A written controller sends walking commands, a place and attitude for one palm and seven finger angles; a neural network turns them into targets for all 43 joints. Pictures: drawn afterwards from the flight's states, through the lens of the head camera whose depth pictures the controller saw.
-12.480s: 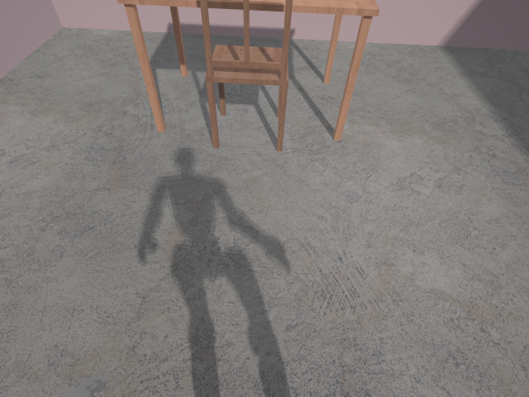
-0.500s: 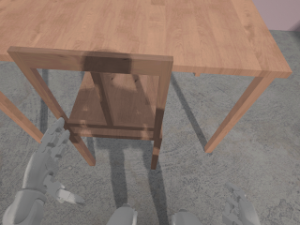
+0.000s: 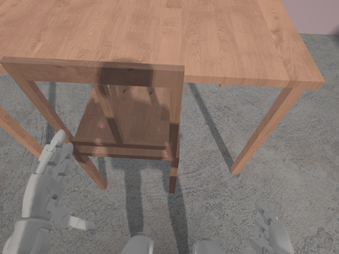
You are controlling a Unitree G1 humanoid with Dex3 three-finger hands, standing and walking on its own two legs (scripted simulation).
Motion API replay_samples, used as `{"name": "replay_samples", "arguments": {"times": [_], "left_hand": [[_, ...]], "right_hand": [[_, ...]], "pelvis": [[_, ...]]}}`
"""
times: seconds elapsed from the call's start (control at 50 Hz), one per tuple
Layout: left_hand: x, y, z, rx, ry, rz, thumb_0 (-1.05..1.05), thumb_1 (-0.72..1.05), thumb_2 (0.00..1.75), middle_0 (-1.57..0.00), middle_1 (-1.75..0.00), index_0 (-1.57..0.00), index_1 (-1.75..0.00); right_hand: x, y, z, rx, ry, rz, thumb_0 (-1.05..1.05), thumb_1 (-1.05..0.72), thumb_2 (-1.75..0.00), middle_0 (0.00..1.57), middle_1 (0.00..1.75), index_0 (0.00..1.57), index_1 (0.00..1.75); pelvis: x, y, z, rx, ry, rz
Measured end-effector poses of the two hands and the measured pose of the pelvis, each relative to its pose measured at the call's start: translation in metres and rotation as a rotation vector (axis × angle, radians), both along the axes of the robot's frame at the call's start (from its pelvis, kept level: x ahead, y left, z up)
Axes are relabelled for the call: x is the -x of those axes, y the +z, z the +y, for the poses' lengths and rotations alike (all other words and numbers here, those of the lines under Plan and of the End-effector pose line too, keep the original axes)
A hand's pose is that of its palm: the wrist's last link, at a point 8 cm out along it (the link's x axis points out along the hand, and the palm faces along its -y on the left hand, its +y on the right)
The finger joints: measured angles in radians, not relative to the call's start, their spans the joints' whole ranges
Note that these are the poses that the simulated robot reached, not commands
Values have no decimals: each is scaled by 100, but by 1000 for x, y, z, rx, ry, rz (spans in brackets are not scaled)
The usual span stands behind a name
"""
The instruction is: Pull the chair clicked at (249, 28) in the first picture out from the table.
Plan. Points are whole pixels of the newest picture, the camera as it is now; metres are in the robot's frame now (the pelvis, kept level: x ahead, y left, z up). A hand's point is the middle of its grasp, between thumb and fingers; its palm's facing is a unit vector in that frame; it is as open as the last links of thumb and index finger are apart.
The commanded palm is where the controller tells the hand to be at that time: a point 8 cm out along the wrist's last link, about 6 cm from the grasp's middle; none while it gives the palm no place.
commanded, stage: aim the fingers beside a spindle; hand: left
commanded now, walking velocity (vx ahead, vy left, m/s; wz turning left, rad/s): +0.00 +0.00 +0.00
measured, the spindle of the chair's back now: (111, 117) +0.47 +0.19 -0.01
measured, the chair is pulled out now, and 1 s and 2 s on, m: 0.00 0.00 0.00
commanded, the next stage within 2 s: none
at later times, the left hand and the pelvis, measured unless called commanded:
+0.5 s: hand (92, 181) +0.27 +0.19 +0.01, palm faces -0.04 -1.00 -0.03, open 16.9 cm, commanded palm +0.26 +0.25 +0.03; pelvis +0.00 +0.00 -0.01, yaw -1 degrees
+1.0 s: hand (98, 170) +0.30 +0.18 +0.01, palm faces -0.02 -1.00 -0.03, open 16.9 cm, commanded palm +0.28 +0.24 +0.01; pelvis -0.01 +0.01 -0.03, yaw -1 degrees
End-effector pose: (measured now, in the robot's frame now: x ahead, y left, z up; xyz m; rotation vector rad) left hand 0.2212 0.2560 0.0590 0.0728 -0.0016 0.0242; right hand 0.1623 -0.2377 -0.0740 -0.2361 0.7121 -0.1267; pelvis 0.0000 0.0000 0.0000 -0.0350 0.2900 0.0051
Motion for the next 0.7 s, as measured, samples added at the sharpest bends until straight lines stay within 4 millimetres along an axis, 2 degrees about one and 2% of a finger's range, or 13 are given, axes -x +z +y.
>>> {"name": "replay_samples", "arguments": {"times": [0.04,0.16,0.32,0.48,0.62,0.7], "left_hand": [[-3,-3,1,-2,6,-2,-2,-50,30,-6,-8,-6,-8],[-11,-29,-3,25,-38,107,-2,-50,30,-6,-8,-6,-8],[-24,-14,-5,13,-29,2,-2,-50,30,-6,-8,-6,-8],[-34,-41,-9,40,-54,105,-2,-50,30,-6,-8,-6,-8],[-43,-31,-11,28,-48,3,-2,-50,30,-6,-8,-6,-8],[-50,-38,-4,28,-32,15,-2,-50,30,-6,-8,-6,-8]], "right_hand": [[-1,-3,-1,-2,6,5,1,-90,-90,20,30,20,30],[0,-8,-8,8,-3,23,1,-90,-90,20,30,20,30],[7,-11,-14,21,-24,47,1,-90,-90,20,30,20,30],[13,-19,-12,19,-28,75,1,-90,-90,20,30,20,30],[17,-23,-5,21,-22,91,1,-90,-90,20,30,20,30],[18,-28,-1,15,-14,106,1,-90,-90,20,30,20,30]], "pelvis": [[0,-2,-2,-1,2,4],[0,-5,-4,-2,-1,15],[-2,-6,-4,-3,-6,24],[0,-11,0,-3,-11,44],[1,-14,5,-1,-14,53],[3,-18,7,1,-13,63]]}}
